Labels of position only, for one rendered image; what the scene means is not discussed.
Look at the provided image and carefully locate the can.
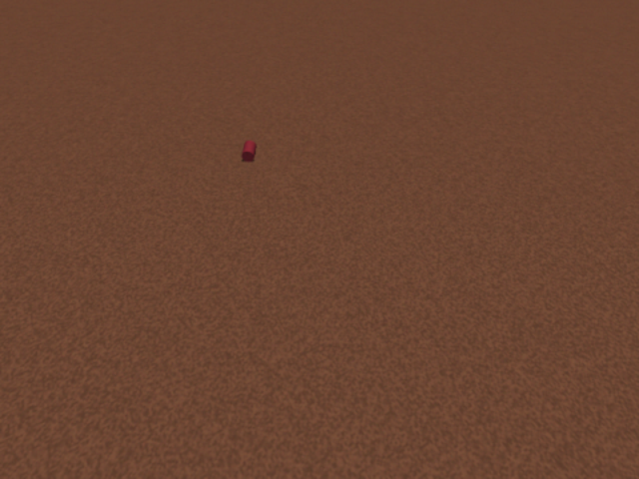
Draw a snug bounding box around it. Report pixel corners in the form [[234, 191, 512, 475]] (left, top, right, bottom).
[[242, 141, 257, 162]]

